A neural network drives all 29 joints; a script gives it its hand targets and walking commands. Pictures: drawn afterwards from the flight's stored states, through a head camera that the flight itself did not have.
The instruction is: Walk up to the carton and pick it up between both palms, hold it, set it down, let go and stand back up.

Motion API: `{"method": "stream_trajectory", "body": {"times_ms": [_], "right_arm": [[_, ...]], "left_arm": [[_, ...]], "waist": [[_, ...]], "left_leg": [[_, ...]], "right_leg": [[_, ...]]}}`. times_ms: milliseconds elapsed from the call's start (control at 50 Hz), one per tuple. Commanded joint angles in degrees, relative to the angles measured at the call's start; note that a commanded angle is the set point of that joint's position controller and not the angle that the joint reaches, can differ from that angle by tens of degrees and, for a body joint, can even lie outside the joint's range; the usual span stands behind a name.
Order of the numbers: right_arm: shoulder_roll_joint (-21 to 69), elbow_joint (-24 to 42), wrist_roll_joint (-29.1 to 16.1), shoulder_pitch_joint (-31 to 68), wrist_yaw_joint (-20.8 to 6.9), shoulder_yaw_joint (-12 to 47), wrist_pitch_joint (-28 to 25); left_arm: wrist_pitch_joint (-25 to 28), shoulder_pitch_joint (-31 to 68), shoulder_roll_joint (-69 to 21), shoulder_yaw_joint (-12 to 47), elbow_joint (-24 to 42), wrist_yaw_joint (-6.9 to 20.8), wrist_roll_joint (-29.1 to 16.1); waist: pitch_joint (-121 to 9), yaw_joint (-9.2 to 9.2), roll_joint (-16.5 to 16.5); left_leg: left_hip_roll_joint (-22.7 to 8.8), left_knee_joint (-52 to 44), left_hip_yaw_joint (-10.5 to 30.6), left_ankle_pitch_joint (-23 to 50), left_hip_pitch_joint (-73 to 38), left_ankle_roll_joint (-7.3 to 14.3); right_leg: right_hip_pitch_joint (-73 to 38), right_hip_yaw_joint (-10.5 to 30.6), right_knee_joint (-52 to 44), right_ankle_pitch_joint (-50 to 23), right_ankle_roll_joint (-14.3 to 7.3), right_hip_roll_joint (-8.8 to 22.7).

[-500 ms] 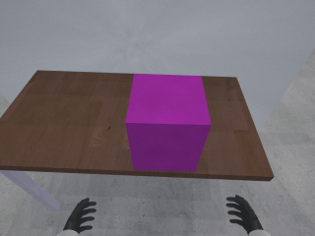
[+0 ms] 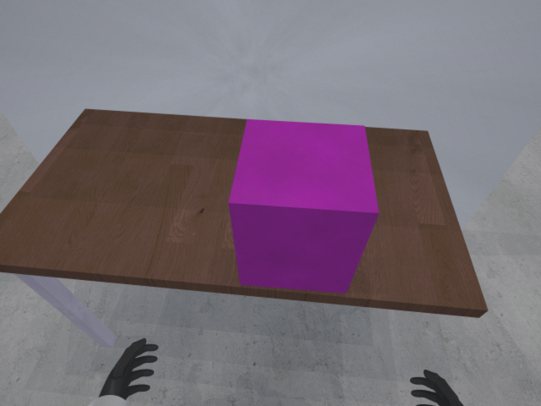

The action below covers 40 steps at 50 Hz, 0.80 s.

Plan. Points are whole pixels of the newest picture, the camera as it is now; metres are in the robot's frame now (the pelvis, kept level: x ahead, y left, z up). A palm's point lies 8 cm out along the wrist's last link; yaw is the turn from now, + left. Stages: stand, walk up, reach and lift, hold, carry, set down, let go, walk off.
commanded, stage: stand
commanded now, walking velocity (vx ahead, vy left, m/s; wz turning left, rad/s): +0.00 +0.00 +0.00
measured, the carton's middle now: (298, 209) +0.45 -0.03 -0.01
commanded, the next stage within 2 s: none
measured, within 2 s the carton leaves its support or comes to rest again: neither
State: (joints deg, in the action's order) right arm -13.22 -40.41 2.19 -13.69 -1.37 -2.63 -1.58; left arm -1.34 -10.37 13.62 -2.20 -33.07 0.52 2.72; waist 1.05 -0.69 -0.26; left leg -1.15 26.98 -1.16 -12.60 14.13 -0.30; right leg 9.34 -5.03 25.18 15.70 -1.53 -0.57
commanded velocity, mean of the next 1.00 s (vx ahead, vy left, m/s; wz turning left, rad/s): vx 0.00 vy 0.00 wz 0.00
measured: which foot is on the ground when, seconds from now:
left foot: down 0.00-1.00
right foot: down 0.00-1.00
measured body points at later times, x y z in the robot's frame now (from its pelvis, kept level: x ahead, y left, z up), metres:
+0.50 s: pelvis +0.00 +0.00 +0.00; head +0.00 +0.01 +0.45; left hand +0.06 +0.27 -0.12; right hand +0.13 -0.23 -0.12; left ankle +0.02 +0.12 -0.74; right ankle -0.02 -0.10 -0.74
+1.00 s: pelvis +0.00 +0.00 +0.00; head +0.01 +0.01 +0.45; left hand +0.02 +0.27 -0.14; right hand +0.11 -0.23 -0.13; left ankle +0.02 +0.12 -0.74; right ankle -0.02 -0.10 -0.74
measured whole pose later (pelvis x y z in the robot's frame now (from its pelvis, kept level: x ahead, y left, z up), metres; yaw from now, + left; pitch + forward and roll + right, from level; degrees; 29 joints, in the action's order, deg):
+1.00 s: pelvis +0.00 +0.00 +0.00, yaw +7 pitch +0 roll -1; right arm -12.3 -43.7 1.8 -18.6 1.1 -2.0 0.2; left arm -1.5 -18.6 12.9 -2.8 -47.2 -1.3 1.5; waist 0.1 -1.2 0.5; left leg 2.2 30.2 5.5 -13.1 16.9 0.4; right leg 8.7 -12.0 27.0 18.2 -1.3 2.0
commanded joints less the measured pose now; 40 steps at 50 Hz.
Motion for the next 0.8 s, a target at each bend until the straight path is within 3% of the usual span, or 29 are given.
{"method": "stream_trajectory", "body": {"times_ms": [0, 240, 780], "right_arm": [[-5.61, 4.45, 0.29, 0.98, -0.58, -1.61, 0.23], [-5.45, 2.65, 0.24, -3.48, 0.23, -1.28, 0.59], [-4.73, 0.84, -0.3, -5.78, 2.19, -0.82, 1.0]], "left_arm": [[1.42, -0.5, 4.59, -1.81, 2.26, -0.23, -0.66], [1.43, -5.21, 6.0, -2.41, -1.93, -1.16, -0.55], [0.61, -9.63, 5.32, -1.99, -9.56, -1.84, -1.15]], "waist": [[-5.74, -0.81, -0.74], [-1.76, -0.35, 1.37], [-0.23, -0.54, 1.17]], "left_leg": [[-3.3, -1.03, 4.72, 11.27, 1.49, -0.07], [-2.57, -1.58, 7.84, 11.73, 3.45, 1.08], [-0.79, -0.59, 10.19, 11.58, 4.67, 2.09]], "right_leg": [[-1.48, 5.9, -3.23, -7.5, 0.58, 6.55], [0.66, 3.55, -4.11, -0.05, -0.08, 6.97], [-0.54, 0.67, -4.29, 0.64, -1.65, 8.0]]}}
